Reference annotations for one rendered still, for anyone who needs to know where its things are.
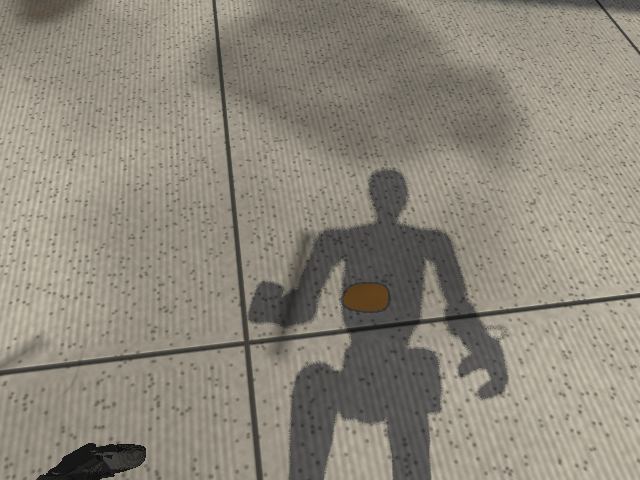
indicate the robot left hand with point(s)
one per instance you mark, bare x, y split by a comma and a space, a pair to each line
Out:
94, 463

